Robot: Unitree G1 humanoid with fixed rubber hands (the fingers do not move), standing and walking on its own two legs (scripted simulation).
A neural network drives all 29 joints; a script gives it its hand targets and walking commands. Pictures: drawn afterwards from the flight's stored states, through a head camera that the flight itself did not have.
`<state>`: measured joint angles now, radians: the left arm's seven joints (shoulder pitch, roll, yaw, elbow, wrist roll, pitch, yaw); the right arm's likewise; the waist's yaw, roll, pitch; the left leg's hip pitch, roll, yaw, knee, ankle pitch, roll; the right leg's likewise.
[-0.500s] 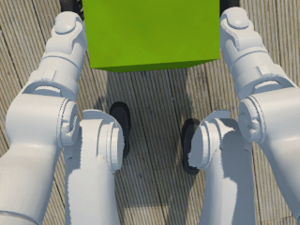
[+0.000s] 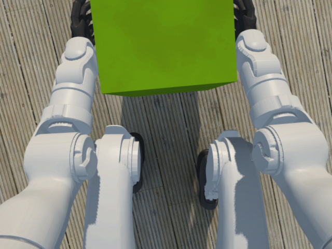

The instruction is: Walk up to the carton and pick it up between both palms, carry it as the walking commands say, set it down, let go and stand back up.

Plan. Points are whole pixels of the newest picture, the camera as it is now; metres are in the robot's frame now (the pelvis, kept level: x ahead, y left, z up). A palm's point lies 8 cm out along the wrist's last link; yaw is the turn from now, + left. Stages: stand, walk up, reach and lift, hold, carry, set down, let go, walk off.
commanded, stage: reach and lift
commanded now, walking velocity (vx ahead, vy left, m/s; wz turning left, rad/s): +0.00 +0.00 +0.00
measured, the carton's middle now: (165, 44) +0.52 +0.05 -0.18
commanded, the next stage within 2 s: none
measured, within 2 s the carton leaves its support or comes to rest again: neither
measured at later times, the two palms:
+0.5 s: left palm (70, 27) +0.50 +0.21 -0.05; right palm (261, 23) +0.52 -0.12 -0.05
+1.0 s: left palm (40, 14) +0.48 +0.21 +0.04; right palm (294, 7) +0.51 -0.12 +0.04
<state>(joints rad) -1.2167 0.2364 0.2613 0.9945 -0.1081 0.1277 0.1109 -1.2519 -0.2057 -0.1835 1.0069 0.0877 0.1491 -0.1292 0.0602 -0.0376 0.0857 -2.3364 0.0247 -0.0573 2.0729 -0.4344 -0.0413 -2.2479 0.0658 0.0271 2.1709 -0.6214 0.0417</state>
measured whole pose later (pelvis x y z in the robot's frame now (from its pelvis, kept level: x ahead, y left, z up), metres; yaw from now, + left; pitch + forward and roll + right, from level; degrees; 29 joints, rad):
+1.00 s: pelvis +0.01 +0.00 +0.11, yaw +0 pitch +46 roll -1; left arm -0.96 0.05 0.49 0.65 0.17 0.35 0.00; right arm -0.99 -0.04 -0.41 0.70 -0.15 0.34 -0.01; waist 0.04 -0.03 -0.21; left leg -2.11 0.00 -0.06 1.73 -0.42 -0.04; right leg -2.03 0.06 0.03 1.80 -0.57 0.03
